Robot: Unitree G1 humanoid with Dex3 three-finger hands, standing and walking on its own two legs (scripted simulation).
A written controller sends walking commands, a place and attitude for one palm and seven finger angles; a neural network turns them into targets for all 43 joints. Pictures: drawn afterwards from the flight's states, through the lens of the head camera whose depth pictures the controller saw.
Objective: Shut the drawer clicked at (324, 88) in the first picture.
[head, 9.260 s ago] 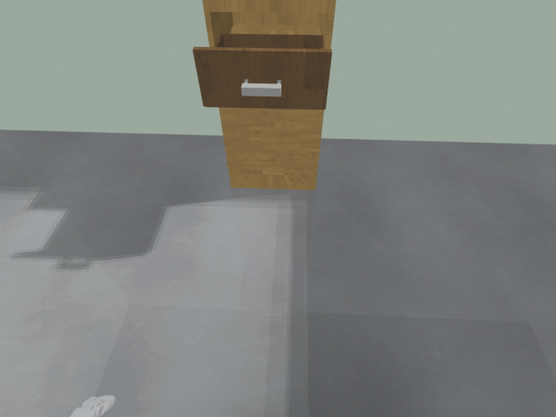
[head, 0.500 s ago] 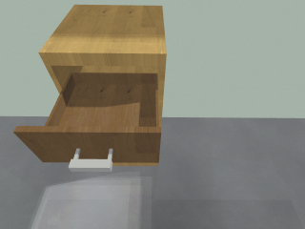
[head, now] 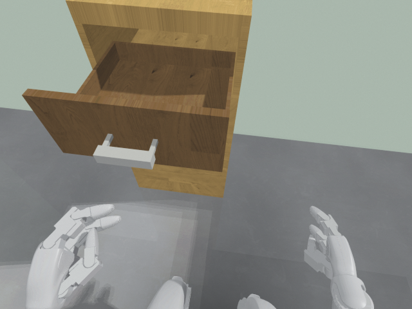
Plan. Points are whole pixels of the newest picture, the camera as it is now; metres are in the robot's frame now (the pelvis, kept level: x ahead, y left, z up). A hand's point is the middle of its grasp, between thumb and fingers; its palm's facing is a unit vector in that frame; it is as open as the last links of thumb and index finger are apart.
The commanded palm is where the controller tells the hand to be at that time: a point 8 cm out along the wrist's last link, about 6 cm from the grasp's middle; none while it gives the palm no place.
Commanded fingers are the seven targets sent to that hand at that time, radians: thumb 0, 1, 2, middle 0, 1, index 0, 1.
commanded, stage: raise the hand and make a fist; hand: left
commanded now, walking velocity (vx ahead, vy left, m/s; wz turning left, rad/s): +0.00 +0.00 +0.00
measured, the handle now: (128, 148) +0.39 +0.22 +0.06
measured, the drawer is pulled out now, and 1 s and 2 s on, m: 0.28 0.28 0.28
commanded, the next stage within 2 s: bring the fist close to the handle in 1.38 s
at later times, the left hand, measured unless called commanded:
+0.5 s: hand (92, 250) +0.18 +0.19 +0.10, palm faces -0.02 -1.00 -0.04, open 3.3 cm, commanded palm +0.15 +0.25 +0.12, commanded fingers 0.00 0.90 0.90 -1.24 -1.43 -1.24 -1.43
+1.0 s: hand (86, 230) +0.19 +0.18 +0.16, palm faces +0.02 -1.00 -0.05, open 3.3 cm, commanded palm +0.14 +0.23 +0.17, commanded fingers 0.00 0.90 0.90 -1.40 -1.60 -1.40 -1.60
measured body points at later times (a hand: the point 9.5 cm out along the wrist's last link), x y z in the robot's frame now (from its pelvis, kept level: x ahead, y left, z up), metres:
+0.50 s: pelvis +0.02 +0.02 +0.03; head +0.06 +0.02 +0.48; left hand +0.18 +0.25 +0.11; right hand +0.18 -0.24 -0.04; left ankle +0.05 +0.13 -0.65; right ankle +0.02 -0.08 -0.65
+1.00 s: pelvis +0.03 +0.05 +0.04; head +0.04 +0.04 +0.49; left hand +0.18 +0.24 +0.17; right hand +0.23 -0.15 -0.01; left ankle +0.05 +0.13 -0.65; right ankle +0.02 -0.08 -0.65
